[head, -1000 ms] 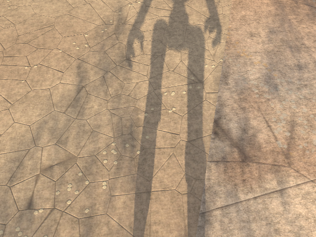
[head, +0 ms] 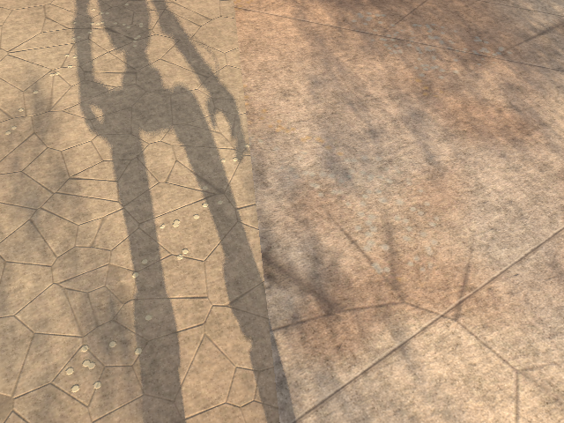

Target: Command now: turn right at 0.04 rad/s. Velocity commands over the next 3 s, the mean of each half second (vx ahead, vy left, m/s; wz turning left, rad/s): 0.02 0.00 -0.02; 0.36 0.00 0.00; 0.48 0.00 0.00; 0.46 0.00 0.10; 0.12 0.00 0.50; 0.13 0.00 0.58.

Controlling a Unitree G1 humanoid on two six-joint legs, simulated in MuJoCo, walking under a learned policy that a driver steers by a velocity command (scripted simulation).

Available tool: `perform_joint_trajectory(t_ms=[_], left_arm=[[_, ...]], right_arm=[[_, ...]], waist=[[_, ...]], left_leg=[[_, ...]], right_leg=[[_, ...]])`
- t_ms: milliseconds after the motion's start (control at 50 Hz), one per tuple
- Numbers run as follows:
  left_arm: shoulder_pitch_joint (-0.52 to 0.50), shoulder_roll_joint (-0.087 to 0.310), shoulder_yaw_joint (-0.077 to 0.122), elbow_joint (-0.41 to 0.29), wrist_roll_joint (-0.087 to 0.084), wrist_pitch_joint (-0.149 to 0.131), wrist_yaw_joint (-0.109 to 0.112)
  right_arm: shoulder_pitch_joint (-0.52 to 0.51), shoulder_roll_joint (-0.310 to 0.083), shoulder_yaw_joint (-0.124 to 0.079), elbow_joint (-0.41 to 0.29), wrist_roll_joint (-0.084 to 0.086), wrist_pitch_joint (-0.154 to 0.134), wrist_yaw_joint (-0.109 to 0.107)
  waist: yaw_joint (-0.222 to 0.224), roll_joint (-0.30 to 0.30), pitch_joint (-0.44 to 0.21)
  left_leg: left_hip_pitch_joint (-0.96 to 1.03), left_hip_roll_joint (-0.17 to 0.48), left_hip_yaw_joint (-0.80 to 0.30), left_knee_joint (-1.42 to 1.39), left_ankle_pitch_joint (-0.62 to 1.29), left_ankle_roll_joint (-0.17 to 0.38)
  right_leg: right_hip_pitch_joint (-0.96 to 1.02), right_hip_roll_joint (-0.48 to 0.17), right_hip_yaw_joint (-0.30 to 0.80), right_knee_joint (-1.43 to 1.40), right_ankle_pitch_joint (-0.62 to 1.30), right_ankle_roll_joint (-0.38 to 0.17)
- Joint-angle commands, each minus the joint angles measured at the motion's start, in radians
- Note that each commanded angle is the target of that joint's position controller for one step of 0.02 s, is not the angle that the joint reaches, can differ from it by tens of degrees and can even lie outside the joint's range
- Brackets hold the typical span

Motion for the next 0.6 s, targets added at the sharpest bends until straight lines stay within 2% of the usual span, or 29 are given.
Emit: perform_joint_trajectory(t_ms=[20,60,200,400,420,440,460,480,500,520,540,580,600], left_arm=[[-0.045,0.107,0.036,-0.034,-0.004,-0.006,0.014],[-0.017,0.103,0.039,0.001,-0.007,-0.002,0.019],[0.030,0.107,0.046,0.103,-0.012,0.007,0.030],[0.060,0.110,0.042,0.207,-0.015,0.011,0.044],[0.070,0.101,0.039,0.219,-0.014,0.013,0.046],[0.061,0.098,0.038,0.223,-0.016,0.014,0.047],[0.032,0.103,0.040,0.217,-0.022,0.013,0.047],[-0.020,0.109,0.041,0.196,-0.028,0.006,0.045],[-0.080,0.107,0.037,0.165,-0.033,-0.009,0.038],[-0.126,0.106,0.035,0.140,-0.043,-0.027,0.030],[-0.122,0.101,0.035,0.135,-0.052,-0.043,0.022],[-0.090,0.099,0.035,0.144,-0.053,-0.074,0.001],[-0.106,0.095,0.032,0.140,-0.049,-0.086,-0.009]], right_arm=[[0.007,-0.110,-0.019,-0.025,-0.002,-0.040,0.007],[0.038,-0.104,-0.015,0.001,0.007,-0.045,0.008],[0.074,-0.096,-0.005,0.056,0.009,-0.039,0.008],[0.124,-0.080,0.004,0.120,0.008,-0.033,0.006],[0.142,-0.078,0.005,0.131,0.007,-0.031,0.002],[0.150,-0.091,0.001,0.135,0.011,-0.027,-0.002],[0.153,-0.130,-0.011,0.128,0.018,-0.024,-0.008],[0.151,-0.166,-0.023,0.115,0.023,-0.025,-0.014],[0.157,-0.199,-0.035,0.107,0.027,-0.030,-0.022],[0.185,-0.210,-0.043,0.111,0.024,-0.040,-0.030],[0.200,-0.192,-0.042,0.117,0.019,-0.052,-0.035],[0.223,-0.141,-0.036,0.123,0.028,-0.059,-0.036],[0.226,-0.137,-0.036,0.122,0.030,-0.056,-0.034]], waist=[[-0.005,0.096,0.007],[-0.008,0.076,0.001],[-0.011,0.028,0.007],[-0.012,0.029,0.015],[-0.013,0.040,0.000],[-0.019,0.060,0.013],[-0.037,0.100,0.046],[-0.059,0.141,0.105],[-0.081,0.177,0.168],[-0.101,0.190,0.220],[-0.090,0.170,0.245],[-0.075,0.124,0.223],[-0.078,0.105,0.201]], left_leg=[[-0.175,0.079,-0.074,-0.150,0.204,0.030],[-0.155,0.069,-0.065,-0.143,0.250,0.026],[-0.130,0.055,-0.061,-0.155,0.310,0.035],[-0.120,0.037,-0.050,-0.170,0.349,0.036],[-0.111,0.033,-0.053,-0.186,0.259,0.043],[-0.114,0.039,-0.074,-0.210,0.114,0.065],[-0.104,0.073,-0.138,-0.251,-0.080,0.109],[-0.089,0.153,-0.246,-0.314,-0.284,0.162],[-0.086,0.251,-0.365,-0.379,-0.382,0.217],[-0.041,0.324,-0.450,-0.417,-0.354,0.263],[0.037,0.356,-0.469,-0.410,-0.263,0.284],[0.169,0.328,-0.377,-0.369,-0.065,0.259],[0.182,0.299,-0.310,-0.352,0.037,0.233]], right_leg=[[0.156,-0.057,0.068,-0.015,0.210,-0.022],[0.164,-0.059,0.066,-0.015,0.227,-0.024],[0.180,-0.064,0.059,-0.029,0.244,-0.005],[0.181,-0.071,0.050,-0.043,0.248,0.003],[0.182,-0.059,0.033,-0.037,0.184,0.003],[0.151,-0.032,0.003,-0.007,0.070,0.003],[0.062,0.007,-0.043,0.064,-0.084,0.002],[-0.076,0.021,-0.073,0.137,-0.185,-0.001],[-0.199,-0.012,-0.058,0.236,-0.222,-0.010],[-0.346,-0.057,-0.019,0.360,-0.275,-0.019],[-0.475,-0.095,0.012,0.446,-0.297,-0.025],[-0.566,-0.131,0.016,0.441,-0.283,-0.032],[-0.529,-0.130,-0.004,0.376,-0.259,-0.031]])
Next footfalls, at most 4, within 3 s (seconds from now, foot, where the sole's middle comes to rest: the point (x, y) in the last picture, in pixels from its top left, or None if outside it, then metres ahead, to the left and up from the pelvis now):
0.74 right None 0.18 -0.14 -0.77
1.24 left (256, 422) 0.48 0.07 -0.69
1.90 right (366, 299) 0.85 -0.21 -0.77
2.28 left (262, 259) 0.92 0.08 -0.69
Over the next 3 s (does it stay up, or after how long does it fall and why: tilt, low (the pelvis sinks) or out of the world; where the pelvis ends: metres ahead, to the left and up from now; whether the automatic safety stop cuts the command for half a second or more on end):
stays up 0.85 -0.01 0.00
